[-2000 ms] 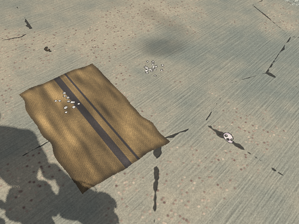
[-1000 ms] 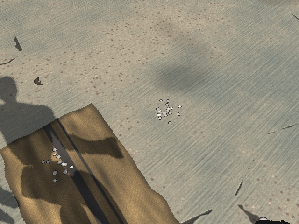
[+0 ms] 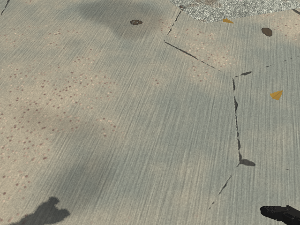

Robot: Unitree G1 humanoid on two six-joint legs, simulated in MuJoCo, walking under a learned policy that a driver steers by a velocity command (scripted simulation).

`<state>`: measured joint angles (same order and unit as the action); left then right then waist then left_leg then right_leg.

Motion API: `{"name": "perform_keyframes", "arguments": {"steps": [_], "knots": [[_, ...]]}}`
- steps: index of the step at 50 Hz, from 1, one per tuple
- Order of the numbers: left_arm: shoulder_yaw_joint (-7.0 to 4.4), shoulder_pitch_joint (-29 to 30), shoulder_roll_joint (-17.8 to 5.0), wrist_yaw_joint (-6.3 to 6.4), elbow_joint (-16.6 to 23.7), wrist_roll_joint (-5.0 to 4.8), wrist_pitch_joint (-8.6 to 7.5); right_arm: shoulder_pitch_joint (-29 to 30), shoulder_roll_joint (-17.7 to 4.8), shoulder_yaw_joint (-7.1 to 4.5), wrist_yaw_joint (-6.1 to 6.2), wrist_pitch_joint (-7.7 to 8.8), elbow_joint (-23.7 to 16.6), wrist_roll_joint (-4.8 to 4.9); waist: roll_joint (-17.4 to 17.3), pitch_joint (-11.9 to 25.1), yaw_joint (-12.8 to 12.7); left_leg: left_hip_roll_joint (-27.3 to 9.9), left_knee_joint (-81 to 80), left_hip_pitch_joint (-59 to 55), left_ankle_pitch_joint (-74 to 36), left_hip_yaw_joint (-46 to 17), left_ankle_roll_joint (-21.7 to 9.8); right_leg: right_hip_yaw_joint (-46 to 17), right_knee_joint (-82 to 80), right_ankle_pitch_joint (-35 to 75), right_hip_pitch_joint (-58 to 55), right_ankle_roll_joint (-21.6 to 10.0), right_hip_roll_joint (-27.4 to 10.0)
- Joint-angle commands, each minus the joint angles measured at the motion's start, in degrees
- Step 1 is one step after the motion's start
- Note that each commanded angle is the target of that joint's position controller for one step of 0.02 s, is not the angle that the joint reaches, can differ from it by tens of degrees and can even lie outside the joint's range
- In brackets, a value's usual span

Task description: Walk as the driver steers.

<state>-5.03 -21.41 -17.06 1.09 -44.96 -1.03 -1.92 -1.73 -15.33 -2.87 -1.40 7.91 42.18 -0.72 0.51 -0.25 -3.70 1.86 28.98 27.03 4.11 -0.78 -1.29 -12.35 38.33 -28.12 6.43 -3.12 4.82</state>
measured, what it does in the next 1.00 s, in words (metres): walks ahead: right foot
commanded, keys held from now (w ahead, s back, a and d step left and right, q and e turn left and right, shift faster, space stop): w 0.54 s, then w+q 0.46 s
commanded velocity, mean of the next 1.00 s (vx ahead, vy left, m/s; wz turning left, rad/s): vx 0.50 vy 0.00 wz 0.06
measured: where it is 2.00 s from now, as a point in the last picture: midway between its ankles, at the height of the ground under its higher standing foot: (144, 123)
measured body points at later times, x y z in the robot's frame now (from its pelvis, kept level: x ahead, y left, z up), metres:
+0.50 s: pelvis +0.26 -0.04 +0.00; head +0.29 -0.05 +0.45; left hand +0.52 +0.17 -0.06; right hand +0.22 -0.32 -0.13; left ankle +0.11 +0.12 -0.71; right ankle +0.35 -0.15 -0.72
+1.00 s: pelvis +0.53 -0.03 +0.00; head +0.56 -0.02 +0.45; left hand +0.50 +0.26 -0.13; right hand +0.77 -0.23 -0.09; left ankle +0.65 +0.09 -0.72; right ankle +0.36 -0.15 -0.72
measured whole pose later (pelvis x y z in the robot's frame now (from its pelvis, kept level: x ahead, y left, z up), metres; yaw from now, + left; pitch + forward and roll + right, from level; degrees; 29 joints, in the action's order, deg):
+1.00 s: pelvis +0.53 -0.03 +0.00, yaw +9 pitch +3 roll -2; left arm -4.0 -19.8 -16.2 1.1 -49.3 -0.5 -2.8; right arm -4.2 -14.9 -2.3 -3.8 2.6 40.0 1.1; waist -1.5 -1.1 -3.7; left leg -1.3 33.7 32.0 5.5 3.0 -5.1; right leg 13.2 19.1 -25.7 -5.8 1.3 -1.1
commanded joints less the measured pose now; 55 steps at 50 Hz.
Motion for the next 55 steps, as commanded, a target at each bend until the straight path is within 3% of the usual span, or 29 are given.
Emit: {"name": "perform_keyframes", "arguments": {"steps": [1,2,3,4,5,7,12,15,20,22,23,24,25,26,27,29,30,32,36,41,45,48,49,50,51,52,53,54,55], "knots": [[0.71,-8.0,-3.8,-0.12,3.6,-1.39,-1.8,-20.5,-11.8,-4.06,-0.27,-0.09,2.0,0.98,-15.4,17.2,7.2,-24.9,-11.9,-46.5,24.5,-45.9,-15.6,0.6,35.2,-4.8,35.7,1.3,-1.2],[-0.13,-1.1,-7.2,-0.22,4.4,-1.32,-1.82,-17.3,-8.1,-3.04,-0.12,-0.42,1.2,1.38,-8.9,9.0,8.7,-22.5,-12.6,-39.7,25.3,-37.4,-13.0,0.7,37.3,0.1,38.5,1.3,-3.3],[-0.02,3.5,-7.0,-0.11,5.6,-0.58,-1.86,-14.2,-7.3,-2.52,-0.03,-0.91,0.5,0.68,-4.4,5.1,8.0,-20.0,-13.1,-32.7,19.6,-30.0,-11.4,3.1,36.2,4.1,37.2,1.3,-5.4],[-0.05,6.5,-6.3,-0.21,6.6,0.31,-2.15,-12.3,-6.3,-2.13,0.0,-1.23,0.8,0.29,-3.3,1.5,7.0,-17.9,-14.4,-26.6,12.7,-25.0,-11.2,3.9,32.6,6.8,36.4,1.2,-7.0],[-0.14,6.6,-5.5,-0.48,6.8,0.48,-2.21,-11.5,-5.4,-1.63,0.13,-1.17,0.9,-0.18,-4.6,1.0,5.4,-16.2,-15.4,-23.1,7.9,-21.3,-10.7,4.5,29.7,8.7,33.6,1.0,-8.8],[0.3,5.2,-3.3,-0.84,6.6,0.21,-2.01,-12.0,-5.2,-1.49,0.12,-1.0,1.6,0.3,-6.3,1.4,4.2,-14.6,-17.4,-20.6,2.5,-17.2,-11.2,6.4,25.1,9.3,30.9,1.4,-9.9],[1.77,12.7,-0.6,-1.26,9.0,0.71,-2.26,-14.3,-9.2,-2.45,0.78,-1.45,3.2,1.3,-4.8,0.1,5.8,-14.0,-20.9,-19.1,-3.8,-9.5,-11.7,9.5,8.3,20.2,30.6,2.9,-11.0],[2.02,17.6,-0.5,-1.83,9.9,0.3,-2.63,-16.6,-10.0,-2.45,0.86,-2.08,4.3,1.84,-5.0,-0.8,7.6,-12.7,-20.6,-18.8,-4.6,-5.6,-10.2,11.3,-0.7,27.5,26.8,3.3,-9.3],[1.66,22.8,-2.1,-2.95,12.2,-0.25,-3.11,-20.2,-11.1,-2.57,0.93,-3.43,6.5,2.38,-5.9,-2.3,8.1,-16.1,-17.2,-24.8,-5.9,-6.5,-8.7,11.9,-7.5,24.7,25.1,1.2,-7.7],[0.73,18.1,-3.9,-3.0,11.1,0.05,-3.31,-18.8,-12.0,-2.73,1.22,-4.06,6.6,2.53,-6.0,0.0,4.3,-15.7,-11.2,-25.6,-15.8,-5.0,-7.1,13.6,-10.9,23.4,16.9,-0.7,-5.8],[-0.56,11.0,-6.1,-2.64,8.8,0.44,-3.23,-18.9,-11.0,-2.32,1.35,-4.2,6.5,2.44,-4.8,4.5,1.0,-13.0,-2.5,-23.7,-22.8,-2.4,-5.7,14.5,-12.0,23.6,6.2,-2.3,-4.7],[-1.86,0.8,-9.8,-2.02,6.8,1.05,-3.05,-18.2,-8.5,-1.15,1.48,-4.0,5.2,1.35,-0.9,12.2,-3.3,-10.2,12.7,-14.5,-15.2,0.4,-3.4,6.4,-9.9,24.9,-9.6,-5.7,-12.4],[-3.03,-3.9,-15.9,-1.76,5.9,1.53,-2.54,-23.5,-2.3,0.85,1.31,-2.76,3.4,0.64,14.0,18.9,-1.4,-0.9,34.4,8.2,15.6,2.9,0.7,-18.8,-13.8,19.1,-28.5,-14.6,-26.3],[-1.91,-5.4,-11.3,-1.99,5.4,0.66,-2.35,-22.0,-6.3,0.03,0.97,-1.64,4.1,1.62,12.9,20.9,-3.1,-1.3,42.8,16.1,29.0,-4.2,0.5,-29.2,-19.7,10.6,-28.7,-16.6,-27.7],[-0.87,-1.2,-8.9,-2.06,5.7,0.47,-2.5,-17.5,-9.7,-0.97,0.64,-1.09,2.7,2.92,9.3,11.9,-2.3,-4.5,45.0,20.5,25.2,-4.2,-0.2,-21.4,-20.8,9.8,-21.8,-14.1,-25.6],[0.36,5.8,-5.0,-2.27,6.4,1.06,-2.64,-13.6,-8.7,-0.98,0.73,-1.65,2.4,2.26,3.9,3.9,0.8,-8.6,39.6,16.9,16.5,-2.9,0.0,-8.7,-24.0,16.0,-7.4,-11.1,-21.0],[0.73,7.9,-3.7,-2.39,6.4,1.48,-3.06,-14.4,-8.1,-1.22,0.81,-2.49,2.8,1.96,4.8,2.3,2.7,-10.0,37.3,13.3,13.9,-3.6,0.2,-4.9,-26.1,19.2,-2.4,-10.1,-19.5],[0.37,8.9,-4.1,-2.48,5.4,1.57,-4.11,-16.0,-5.7,-0.87,0.93,-4.08,3.4,2.13,5.1,1.3,4.4,-10.0,35.6,9.8,10.8,-4.0,1.1,0.3,-29.4,23.5,2.7,-10.1,-18.9],[-0.28,7.2,-5.5,-1.68,2.8,2.09,-4.97,-11.9,-4.9,-1.05,1.08,-4.83,1.8,1.87,2.5,-0.8,4.1,-8.9,27.4,14.0,0.2,-6.5,2.2,8.7,-31.4,30.8,1.8,-9.3,-18.6],[-0.52,5.0,-7.1,-0.8,0.7,1.49,-4.56,-3.1,-2.9,-0.17,-0.46,-4.32,-1.3,1.66,1.5,-3.4,0.6,-7.5,12.2,11.6,-11.4,-1.7,1.1,16.9,-32.3,32.0,-0.7,-6.7,-17.7],[-1.01,1.5,-8.2,-0.51,-1.6,0.62,-2.86,2.4,-2.9,0.04,-1.83,-4.37,-5.0,1.81,1.3,-5.0,-1.1,-6.6,6.9,15.2,-5.5,0.8,-1.0,19.0,-28.4,37.3,-10.5,-5.7,-20.4],[-1.55,2.6,-10.1,0.23,-1.4,0.29,-1.35,0.6,-4.8,-0.9,-2.7,-4.57,-6.7,1.83,4.0,-1.8,1.4,-2.7,6.1,9.0,3.6,5.5,-3.8,21.5,-19.3,60.7,-14.2,-3.7,-21.0],[-1.74,3.0,-10.9,0.63,-1.2,0.32,-0.8,-3.7,-6.3,-1.82,-2.67,-4.77,-6.2,1.83,5.1,1.3,4.0,-0.4,6.3,2.8,6.2,7.1,-5.0,22.4,-12.5,69.9,-14.0,-2.9,-20.6],[-1.62,3.9,-10.9,0.99,-0.9,0.22,-0.37,-12.0,-9.0,-3.41,-2.25,-4.83,-4.4,1.99,4.4,5.7,8.7,2.0,3.1,-9.0,3.8,7.4,-7.0,24.0,-1.4,71.5,-10.3,-1.3,-18.8],[-1.0,3.4,-9.8,1.31,0.2,0.81,-0.74,-21.5,-13.5,-5.39,-1.13,-5.31,-2.4,2.02,0.0,11.2,13.0,-2.6,1.6,-27.1,1.7,-1.9,-10.2,24.1,14.9,57.4,2.8,1.0,-16.6],[1.79,-2.2,-0.9,0.14,3.1,2.7,-2.52,-21.4,-19.5,-6.33,-0.49,-5.28,-2.5,2.35,-15.1,15.9,6.5,-17.7,-1.7,-47.6,7.4,-33.7,-21.0,20.6,35.6,1.5,30.1,5.0,-4.4],[1.47,2.6,-4.8,-0.91,3.6,0.91,-5.03,-23.8,-15.5,-5.07,-0.45,-4.8,-3.8,1.95,-9.6,23.6,10.4,-21.5,-9.4,-52.5,11.9,-47.4,-23.7,7.4,42.9,-6.0,37.2,4.3,-2.6],[0.74,8.3,-7.3,-1.52,5.4,-1.23,-6.27,-22.1,-12.5,-4.3,-0.37,-4.41,-3.3,1.46,-7.0,15.9,11.4,-19.4,-10.4,-48.0,8.6,-38.2,-20.5,6.2,42.2,-1.0,41.8,3.1,-5.7],[1.15,9.8,-6.6,-1.39,6.0,-0.83,-6.91,-18.7,-11.0,-3.89,-0.26,-4.18,-3.8,1.77,-2.7,10.3,9.1,-16.7,-10.5,-39.4,4.1,-30.8,-18.3,6.8,37.1,3.9,40.6,2.4,-8.2]]}}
